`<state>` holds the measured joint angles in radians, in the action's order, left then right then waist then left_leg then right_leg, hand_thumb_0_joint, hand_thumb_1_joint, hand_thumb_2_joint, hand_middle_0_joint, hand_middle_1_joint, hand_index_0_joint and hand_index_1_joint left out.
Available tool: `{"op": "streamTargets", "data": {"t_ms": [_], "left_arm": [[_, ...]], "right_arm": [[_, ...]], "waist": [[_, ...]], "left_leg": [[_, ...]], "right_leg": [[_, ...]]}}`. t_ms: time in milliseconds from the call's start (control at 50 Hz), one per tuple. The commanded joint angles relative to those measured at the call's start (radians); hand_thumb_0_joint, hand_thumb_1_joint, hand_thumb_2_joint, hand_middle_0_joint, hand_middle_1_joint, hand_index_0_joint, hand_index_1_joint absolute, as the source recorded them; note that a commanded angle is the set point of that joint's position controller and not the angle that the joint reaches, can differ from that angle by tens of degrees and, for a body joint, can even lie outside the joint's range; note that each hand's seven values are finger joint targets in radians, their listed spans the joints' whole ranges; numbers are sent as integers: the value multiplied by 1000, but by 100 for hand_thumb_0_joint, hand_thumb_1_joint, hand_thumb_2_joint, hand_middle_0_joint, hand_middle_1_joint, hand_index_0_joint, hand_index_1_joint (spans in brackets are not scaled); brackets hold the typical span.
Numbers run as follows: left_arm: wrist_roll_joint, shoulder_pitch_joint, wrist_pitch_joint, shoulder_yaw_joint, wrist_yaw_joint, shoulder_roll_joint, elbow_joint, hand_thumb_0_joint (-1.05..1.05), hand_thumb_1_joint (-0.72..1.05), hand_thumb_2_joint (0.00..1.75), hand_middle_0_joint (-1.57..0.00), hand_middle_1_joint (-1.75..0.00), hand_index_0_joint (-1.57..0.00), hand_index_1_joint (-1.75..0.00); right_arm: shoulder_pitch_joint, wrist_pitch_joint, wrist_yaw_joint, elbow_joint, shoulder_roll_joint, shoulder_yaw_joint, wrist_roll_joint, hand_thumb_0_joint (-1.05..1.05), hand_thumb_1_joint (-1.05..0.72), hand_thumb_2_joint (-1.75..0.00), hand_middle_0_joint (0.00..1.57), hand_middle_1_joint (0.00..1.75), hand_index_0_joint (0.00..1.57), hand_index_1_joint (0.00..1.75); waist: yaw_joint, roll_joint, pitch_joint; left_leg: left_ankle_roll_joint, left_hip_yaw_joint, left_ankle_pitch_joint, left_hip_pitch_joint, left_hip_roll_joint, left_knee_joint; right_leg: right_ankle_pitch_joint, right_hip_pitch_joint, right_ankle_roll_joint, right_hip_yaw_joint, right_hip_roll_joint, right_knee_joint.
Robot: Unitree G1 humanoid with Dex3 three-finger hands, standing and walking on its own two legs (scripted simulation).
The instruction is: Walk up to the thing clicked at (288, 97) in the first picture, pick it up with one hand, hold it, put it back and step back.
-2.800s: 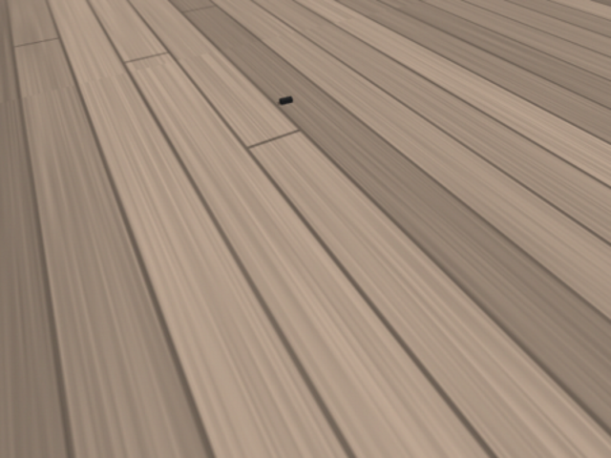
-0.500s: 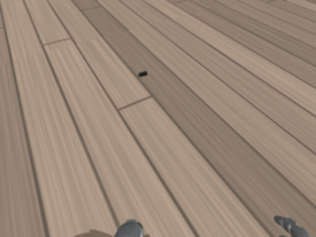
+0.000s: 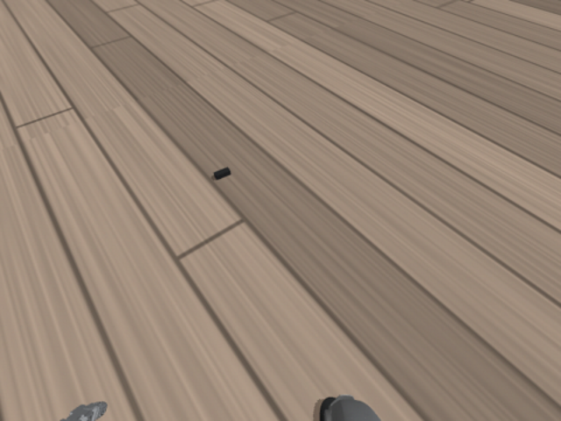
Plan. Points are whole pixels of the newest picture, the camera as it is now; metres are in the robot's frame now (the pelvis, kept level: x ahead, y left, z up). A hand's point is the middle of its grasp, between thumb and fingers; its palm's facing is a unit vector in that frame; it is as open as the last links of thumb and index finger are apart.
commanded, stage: walk up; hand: left
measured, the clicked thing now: (222, 173) +1.37 +0.25 -0.75
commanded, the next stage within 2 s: none
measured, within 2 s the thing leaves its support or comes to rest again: neither
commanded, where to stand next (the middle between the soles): +1.00 +0.02 m, yaw +2 degrees
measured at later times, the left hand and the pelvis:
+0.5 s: hand (137, 369) +0.25 +0.25 -0.14, palm faces +0.06 -0.92 -0.38, open 7.4 cm; pelvis +0.24 -0.04 +0.00, yaw +4 degrees
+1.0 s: hand (160, 232) +0.53 +0.26 -0.13, palm faces -0.03 -0.93 -0.36, open 7.4 cm; pelvis +0.45 -0.02 +0.00, yaw +2 degrees
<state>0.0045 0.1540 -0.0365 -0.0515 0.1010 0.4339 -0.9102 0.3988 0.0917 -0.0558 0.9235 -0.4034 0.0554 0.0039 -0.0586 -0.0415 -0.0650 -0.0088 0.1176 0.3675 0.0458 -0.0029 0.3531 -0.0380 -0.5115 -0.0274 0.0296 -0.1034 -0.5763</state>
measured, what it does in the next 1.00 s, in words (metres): walks ahead: right foot, then left foot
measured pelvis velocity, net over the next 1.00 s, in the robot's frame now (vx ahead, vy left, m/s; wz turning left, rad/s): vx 0.45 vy -0.02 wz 0.03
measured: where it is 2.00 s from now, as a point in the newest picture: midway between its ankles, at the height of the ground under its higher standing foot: (277, 267)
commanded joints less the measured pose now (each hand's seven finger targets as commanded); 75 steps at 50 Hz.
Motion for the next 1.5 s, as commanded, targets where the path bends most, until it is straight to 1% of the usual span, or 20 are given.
{"op": "streamTargets", "data": {"t_ms": [0,40,60,80,200,360,500,540,560,580,600,700,900,1020,1040,1060,1100,1180,1220,1480], "left_arm": [[-2,0,-39,-61,-21,155,63,0,90,90,-20,-30,-20,-30],[7,221,-56,-100,-44,247,9,0,90,90,-20,-30,-20,-30],[9,271,-63,-120,-53,332,16,0,90,90,-20,-30,-20,-30],[-11,248,-58,-121,-59,344,17,0,90,90,-20,-30,-20,-30],[-17,76,-76,-70,-73,199,67,0,90,90,-20,-30,-20,-30],[8,98,-88,-82,-71,226,110,0,90,90,-20,-30,-20,-30],[6,158,-70,-85,-81,250,98,0,90,90,-20,-30,-20,-30],[1,153,-63,-74,-86,238,112,0,90,90,-20,-30,-20,-30],[-5,184,-57,-52,-88,187,120,0,90,90,-20,-30,-20,-30],[-24,270,-55,-33,-84,107,127,0,90,90,-20,-30,-20,-30],[-20,236,-44,-54,-97,197,101,0,90,90,-20,-30,-20,-30],[-22,225,-37,-36,-74,176,75,0,90,90,-20,-30,-20,-30],[4,41,-30,-55,-28,148,104,0,90,90,-20,-30,-20,-30],[8,180,-58,-82,-44,192,40,0,90,90,-20,-30,-20,-30],[14,264,-72,-95,-59,227,25,0,90,90,-20,-30,-20,-30],[18,303,-81,-115,-71,310,36,0,90,90,-20,-30,-20,-30],[-11,275,-71,-106,-77,326,49,0,90,90,-20,-30,-20,-30],[-17,142,-73,-69,-89,230,81,0,90,90,-20,-30,-20,-30],[-12,141,-78,-62,-88,216,91,0,90,90,-20,-30,-20,-30],[3,164,-71,-81,-79,267,125,0,90,90,-20,-30,-20,-30]], "right_arm": [[-60,21,32,-103,-270,81,-2,0,-90,-90,20,30,20,30],[4,20,30,-113,-178,46,4,0,-90,-90,20,30,20,30],[61,20,26,-122,-141,28,-12,0,-90,-90,20,30,20,30],[20,12,42,-93,-247,46,-8,0,-90,-90,20,30,20,30],[-18,-13,15,-54,-184,41,-11,0,-90,-90,20,30,20,30],[-218,-37,-19,-123,-170,56,11,0,-90,-90,20,30,20,30],[-279,-21,-26,-147,-174,62,19,0,-90,-90,20,30,20,30],[-127,-11,-16,-106,-211,77,33,0,-90,-90,20,30,20,30],[18,-3,-3,-70,-270,101,51,0,-90,-90,20,30,20,30],[60,2,10,-90,-353,127,54,0,-90,-90,20,30,20,30],[75,-1,15,-90,-339,128,14,0,-90,-90,20,30,20,30],[-86,8,39,-127,-229,71,-24,0,-90,-90,20,30,20,30],[-98,21,16,-146,-256,77,0,0,-90,-90,20,30,20,30],[-120,4,20,-167,-224,65,3,0,-90,-90,20,30,20,30],[-67,3,19,-160,-179,48,2,0,-90,-90,20,30,20,30],[0,3,16,-173,-107,23,-2,0,-90,-90,20,30,20,30],[-56,-15,38,-134,-238,48,7,0,-90,-90,20,30,20,30],[-28,-33,22,-81,-203,49,-14,0,-90,-90,20,30,20,30],[-16,-44,11,-71,-191,51,-6,0,-90,-90,20,30,20,30],[-219,-27,-23,-125,-179,65,19,0,-90,-90,20,30,20,30]], "waist": [[80,89,88],[167,-133,252],[164,-302,276],[178,-224,244],[59,-98,38],[85,-57,-48],[101,-21,12],[16,83,86],[-46,205,180],[-33,439,277],[-54,302,285],[43,112,78],[22,186,-76],[121,34,73],[156,-98,150],[146,-320,190],[162,-174,109],[66,-110,19],[62,-126,31],[95,-71,-27]], "left_leg": [[145,-120,-524,-119,244,114],[89,-36,-326,-328,114,575],[50,-37,111,-612,-24,791],[55,-118,165,-714,5,869],[52,-194,-126,-520,56,734],[-1,-176,-287,-605,87,386],[69,-96,-254,-446,82,194],[106,-87,-219,-209,42,121],[160,-190,-127,27,96,100],[246,-614,-112,284,345,76],[330,-808,-123,326,412,-2],[204,-293,-526,-99,277,-38],[210,-182,-100,-299,221,-165],[157,-149,-216,-316,195,182],[128,-80,-228,-359,117,435],[75,-30,91,-539,4,673],[54,-158,159,-700,11,828],[51,-228,-31,-563,46,742],[41,-199,-96,-545,29,712],[36,-106,-174,-410,93,242]], "right_leg": [[-65,286,-30,34,49,60],[-249,645,-73,-119,-46,109],[-299,840,-162,-554,-304,223],[-336,821,-237,-716,-363,285],[185,360,-95,-101,-102,293],[-92,360,-99,-42,-125,403],[142,475,-125,-44,-174,242],[240,410,-103,12,-112,-23],[141,250,-67,55,-42,-291],[-361,-68,-2,76,123,-556],[-521,-161,-23,-15,141,-626],[-316,0,-4,-128,41,-556],[-78,71,25,-8,-10,-89],[-126,422,-8,-4,44,51],[-229,550,-28,-65,8,127],[-312,657,-88,-416,-228,219],[-264,613,-220,-672,-356,304],[-32,380,-94,-238,-155,295],[29,363,-111,-147,-120,303],[-252,295,-170,-112,-197,280]]}}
